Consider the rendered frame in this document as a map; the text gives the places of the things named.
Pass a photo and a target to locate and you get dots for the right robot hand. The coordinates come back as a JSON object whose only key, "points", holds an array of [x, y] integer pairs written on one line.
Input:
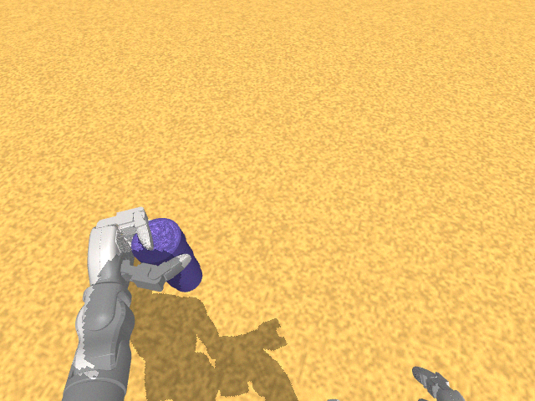
{"points": [[437, 386]]}

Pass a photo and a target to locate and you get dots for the cup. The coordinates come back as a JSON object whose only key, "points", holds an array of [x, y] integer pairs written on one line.
{"points": [[169, 241]]}

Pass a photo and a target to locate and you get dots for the left robot hand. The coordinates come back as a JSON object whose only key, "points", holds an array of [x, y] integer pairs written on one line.
{"points": [[110, 258]]}

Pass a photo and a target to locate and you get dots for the left robot arm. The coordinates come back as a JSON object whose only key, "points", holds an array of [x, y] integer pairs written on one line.
{"points": [[101, 366]]}

